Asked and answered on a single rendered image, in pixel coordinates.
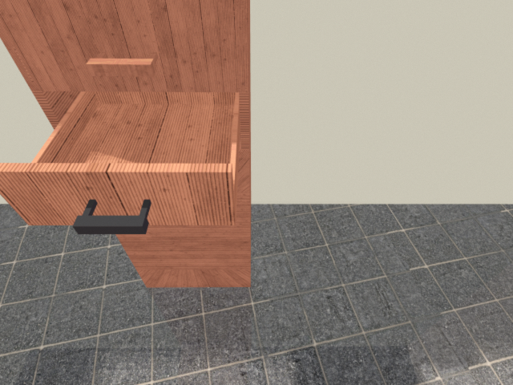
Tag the handle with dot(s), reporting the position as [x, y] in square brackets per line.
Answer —
[121, 67]
[88, 224]

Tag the drawer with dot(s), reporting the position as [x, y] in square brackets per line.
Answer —
[180, 150]

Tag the cabinet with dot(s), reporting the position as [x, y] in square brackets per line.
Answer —
[197, 46]

